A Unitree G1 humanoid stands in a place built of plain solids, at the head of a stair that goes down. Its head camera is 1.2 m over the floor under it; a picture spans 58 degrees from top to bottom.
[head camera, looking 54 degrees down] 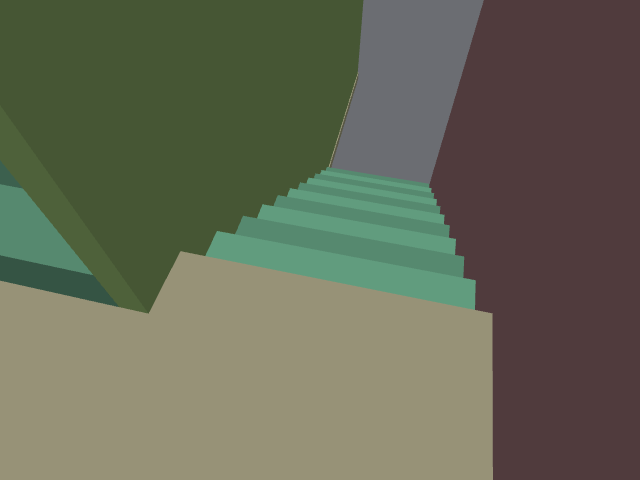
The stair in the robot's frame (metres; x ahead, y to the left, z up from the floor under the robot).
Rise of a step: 0.19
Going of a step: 0.24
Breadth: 1.02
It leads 13 degrees to the right of straight ahead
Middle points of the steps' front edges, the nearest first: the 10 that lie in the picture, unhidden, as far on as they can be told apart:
0.71 -0.03 0.00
0.94 -0.08 -0.19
1.17 -0.14 -0.37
1.40 -0.19 -0.56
1.64 -0.24 -0.75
1.87 -0.30 -0.94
2.10 -0.35 -1.13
2.33 -0.40 -1.31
2.56 -0.46 -1.50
2.80 -0.51 -1.69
